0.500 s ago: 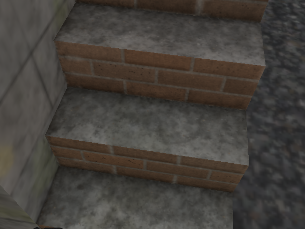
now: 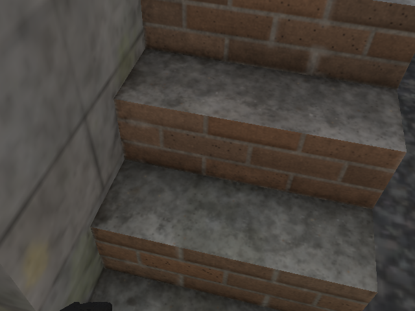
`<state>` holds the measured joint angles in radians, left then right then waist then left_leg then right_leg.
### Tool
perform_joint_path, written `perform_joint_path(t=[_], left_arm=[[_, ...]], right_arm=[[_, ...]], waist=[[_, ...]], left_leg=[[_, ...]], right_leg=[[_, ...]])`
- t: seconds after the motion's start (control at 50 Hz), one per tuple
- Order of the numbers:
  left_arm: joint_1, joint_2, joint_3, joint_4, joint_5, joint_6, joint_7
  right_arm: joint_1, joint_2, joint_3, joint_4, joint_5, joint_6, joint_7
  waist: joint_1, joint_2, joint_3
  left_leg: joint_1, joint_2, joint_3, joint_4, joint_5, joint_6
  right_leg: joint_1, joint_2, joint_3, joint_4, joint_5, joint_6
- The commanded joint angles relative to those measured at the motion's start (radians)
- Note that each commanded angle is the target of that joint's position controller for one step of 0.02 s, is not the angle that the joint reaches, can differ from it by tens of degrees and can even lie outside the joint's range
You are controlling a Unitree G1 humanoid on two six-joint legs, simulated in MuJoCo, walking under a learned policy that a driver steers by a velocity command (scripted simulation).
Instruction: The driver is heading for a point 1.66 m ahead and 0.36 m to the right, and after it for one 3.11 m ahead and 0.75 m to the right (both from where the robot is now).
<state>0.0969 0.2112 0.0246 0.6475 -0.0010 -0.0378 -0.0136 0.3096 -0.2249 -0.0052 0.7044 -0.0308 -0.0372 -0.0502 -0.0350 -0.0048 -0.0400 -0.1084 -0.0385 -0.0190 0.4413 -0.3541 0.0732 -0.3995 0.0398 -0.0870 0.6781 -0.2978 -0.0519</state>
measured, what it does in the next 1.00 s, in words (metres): climbs, turning right: right foot, then left foot 0.21 m higher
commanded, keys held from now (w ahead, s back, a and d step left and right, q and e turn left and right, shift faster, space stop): w+e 0.26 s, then e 0.44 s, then no key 0.22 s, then q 0.08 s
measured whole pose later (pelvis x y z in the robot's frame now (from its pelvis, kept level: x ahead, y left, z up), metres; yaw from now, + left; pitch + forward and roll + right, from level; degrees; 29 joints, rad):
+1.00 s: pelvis +0.21 +0.04 +0.12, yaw -27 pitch -3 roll -2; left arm 0.16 0.26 0.03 0.59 -0.01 0.11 0.06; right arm 0.22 -0.14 -0.01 0.58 -0.01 0.01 -0.13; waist -0.03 -0.01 0.12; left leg -0.59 0.22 0.14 1.23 -0.58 0.00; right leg -0.68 0.12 0.09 1.59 -0.08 0.13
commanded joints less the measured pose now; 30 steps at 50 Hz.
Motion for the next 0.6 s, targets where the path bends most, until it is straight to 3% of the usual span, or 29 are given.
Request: perform_joint_path(t=[0.02,0.04,0.06,0.08,0.1,0.12,0.14,0.16,0.18,0.2,0.24,0.26,0.28,0.3,0.32,0.34,0.36,0.38,0.4,0.42,0.46,0.48,0.5,0.52,0.54,0.56,0.58,0.6], left_arm=[[0.155,0.083,0.042,-0.030,0.007,-0.018,-0.009],[0.343,0.103,0.049,0.034,0.014,-0.014,-0.009],[0.316,0.217,0.058,0.049,0.016,-0.004,0.000],[0.302,0.247,0.074,0.040,0.034,0.000,0.018],[0.252,0.214,0.070,0.026,0.021,0.010,0.031],[0.230,0.176,0.057,0.024,0.006,0.015,0.033],[0.206,0.147,0.040,0.026,0.003,0.017,0.030],[0.187,0.135,0.029,0.023,0.007,0.016,0.030],[0.196,0.139,0.030,0.043,-0.004,0.012,0.035],[0.194,0.136,0.026,0.052,-0.011,0.009,0.039],[0.196,0.147,0.023,0.046,-0.006,0.007,0.050],[0.260,0.161,0.027,0.069,0.000,0.013,0.057],[0.302,0.177,0.031,0.074,-0.005,0.016,0.061],[0.308,0.238,0.051,0.092,0.036,-0.015,0.045],[0.350,0.230,0.050,0.103,0.034,-0.025,0.042],[0.418,0.244,0.052,0.122,0.036,-0.030,0.047],[0.453,0.244,0.054,0.130,0.048,-0.035,0.056],[0.489,0.215,0.049,0.155,0.049,-0.036,0.066],[0.486,0.195,0.041,0.150,0.044,-0.038,0.069],[0.475,0.203,0.042,0.149,0.040,-0.039,0.071],[0.438,0.212,0.039,0.138,0.031,-0.032,0.078],[0.426,0.215,0.042,0.154,0.006,-0.014,0.084],[0.420,0.233,0.046,0.151,0.009,-0.002,0.090],[0.358,0.260,0.062,0.118,-0.008,0.020,0.091],[0.305,0.281,0.077,0.107,0.002,0.033,0.094],[0.251,0.324,0.093,0.108,-0.010,0.021,0.086],[0.120,0.348,0.098,0.034,-0.081,-0.017,0.043],[0.125,0.226,0.085,-0.014,-0.060,-0.045,0.008]], right_arm=[[-0.119,-0.173,-0.040,-0.084,0.035,-0.001,-0.023],[-0.188,-0.140,-0.027,-0.118,0.025,-0.021,-0.017],[-0.120,-0.003,0.013,-0.143,-0.024,-0.049,0.003],[0.031,-0.068,-0.001,-0.087,-0.011,-0.069,0.026],[0.017,-0.123,-0.018,-0.080,0.002,-0.071,0.039],[-0.043,-0.109,-0.014,-0.107,-0.001,-0.068,0.049],[-0.073,-0.079,-0.004,-0.104,-0.012,-0.059,0.048],[-0.080,-0.061,0.004,-0.120,-0.020,-0.051,0.044],[-0.095,-0.051,0.002,-0.126,-0.013,-0.047,0.046],[-0.107,-0.032,0.012,-0.149,-0.011,-0.048,0.046],[-0.153,-0.004,0.029,-0.179,-0.021,-0.045,0.043],[-0.139,0.037,0.037,-0.161,-0.014,-0.037,0.036],[-0.139,0.023,0.036,-0.183,0.000,-0.037,0.025],[-0.284,0.022,0.025,-0.252,-0.052,0.028,0.006],[-0.337,0.005,0.023,-0.280,-0.055,0.053,-0.005],[-0.387,0.015,0.023,-0.308,-0.053,0.067,-0.013],[-0.439,0.045,0.029,-0.337,-0.048,0.070,-0.016],[-0.444,0.068,0.037,-0.353,-0.035,0.066,-0.025],[-0.463,0.054,0.038,-0.363,-0.034,0.056,-0.024],[-0.493,0.051,0.040,-0.383,-0.031,0.051,-0.020],[-0.528,0.049,0.044,-0.415,-0.030,0.056,-0.010],[-0.531,0.075,0.058,-0.447,-0.041,0.065,-0.016],[-0.529,0.077,0.060,-0.468,-0.037,0.075,-0.016],[-0.495,0.100,0.076,-0.463,0.000,0.083,-0.017],[-0.339,0.098,0.057,-0.405,0.012,0.104,-0.032],[-0.163,0.036,0.014,-0.339,0.030,0.123,-0.047],[0.132,-0.146,-0.066,-0.245,-0.027,0.102,-0.052],[0.124,-0.283,-0.091,-0.223,-0.029,0.092,-0.065]], waist=[[0.155,0.096,-0.143],[0.224,0.028,-0.135],[0.085,-0.269,-0.066],[0.064,-0.125,-0.142],[0.052,-0.062,-0.058],[0.052,-0.015,0.013],[0.039,0.029,0.067],[0.013,0.040,0.105],[0.007,-0.004,0.126],[-0.003,-0.019,0.121],[-0.001,-0.038,0.077],[0.031,-0.111,0.014],[0.045,-0.101,0.014],[0.050,-0.085,0.051],[0.078,-0.078,0.059],[0.128,-0.127,0.057],[0.158,-0.200,0.057],[0.140,-0.189,0.093],[0.137,-0.165,0.097],[0.135,-0.131,0.107],[0.118,-0.078,0.104],[0.093,-0.058,0.078],[0.090,-0.065,0.034],[0.058,-0.053,-0.024],[-0.004,-0.114,-0.127],[-0.084,-0.150,-0.244],[-0.274,0.080,-0.480],[-0.221,0.592,-0.584]], left_leg=[[0.032,0.186,-0.029,0.351,1.288,0.080],[-0.264,0.118,-0.012,0.632,0.915,0.024],[-0.672,-0.017,0.061,0.996,-0.109,-0.062],[-0.714,0.007,-0.070,1.201,-0.127,-0.108],[-0.810,0.035,-0.081,1.322,-0.085,-0.127],[-0.905,0.049,-0.056,1.384,-0.044,-0.131],[-0.959,0.058,-0.042,1.421,-0.004,-0.141],[-0.955,0.062,-0.034,1.417,0.040,-0.149],[-0.952,0.063,-0.005,1.445,0.076,-0.149],[-0.922,0.066,0.013,1.419,0.117,-0.149],[-0.881,0.073,0.051,1.346,0.209,-0.157],[-0.925,0.038,0.101,1.576,0.148,-0.175],[-1.016,0.056,0.061,1.635,0.088,-0.189],[-1.080,0.052,0.091,1.609,0.008,-0.127],[-1.122,0.057,0.089,1.575,-0.033,-0.107],[-1.259,0.058,0.087,1.645,-0.116,-0.089],[-1.405,0.054,0.050,1.816,-0.212,-0.073],[-1.486,0.074,-0.015,1.820,-0.251,-0.051],[-1.485,0.072,-0.030,1.803,-0.280,-0.044],[-1.475,0.074,-0.024,1.766,-0.303,-0.044],[-1.385,0.086,0.012,1.625,-0.286,-0.054],[-1.218,0.105,0.002,1.424,-0.282,-0.046],[-1.103,0.098,0.032,1.311,-0.232,-0.048],[-0.717,0.055,0.077,0.955,-0.460,-0.028],[-0.407,0.004,0.078,0.859,-0.403,-0.022],[-0.257,-0.002,0.005,0.742,-0.304,-0.019],[0.099,0.129,-0.342,0.582,-0.148,0.080],[0.191,0.415,-0.803,0.210,0.372,0.215]], right_leg=[[0.259,0.057,-0.041,-0.315,0.253,-0.073],[0.505,-0.033,0.118,-0.382,0.417,-0.120],[0.637,-0.303,0.473,-0.282,1.048,-0.219],[0.555,-0.436,0.646,-0.343,0.736,-0.409],[0.478,-0.406,0.623,-0.388,0.382,-0.408],[0.410,-0.348,0.572,-0.413,0.097,-0.349],[0.333,-0.298,0.540,-0.424,-0.020,-0.311],[0.233,-0.255,0.505,-0.424,-0.013,-0.288],[0.168,-0.213,0.449,-0.425,0.035,-0.273],[0.106,-0.182,0.410,-0.409,0.124,-0.260],[0.041,-0.144,0.371,-0.359,0.283,-0.234],[0.112,-0.176,0.417,-0.347,0.351,-0.265],[0.196,-0.199,0.471,-0.343,0.351,-0.272],[0.211,-0.190,0.446,-0.320,0.432,-0.260],[0.269,-0.188,0.464,-0.315,0.472,-0.250],[0.416,-0.218,0.526,-0.316,0.495,-0.258],[0.530,-0.270,0.578,-0.322,0.505,-0.271],[0.557,-0.297,0.595,-0.326,0.425,-0.252],[0.561,-0.295,0.572,-0.336,0.409,-0.239],[0.544,-0.290,0.562,-0.353,0.404,-0.226],[0.486,-0.265,0.532,-0.404,0.437,-0.198],[0.387,-0.212,0.491,-0.415,0.573,-0.156],[0.383,-0.202,0.474,-0.441,0.670,-0.150],[0.209,-0.203,0.425,-0.548,0.849,-0.137],[0.151,-0.168,0.387,-0.474,1.102,-0.107],[0.247,-0.176,0.378,-0.284,1.271,-0.069],[0.026,-0.027,0.280,0.148,1.264,0.026],[-0.088,0.176,0.302,0.587,-0.081,0.091]])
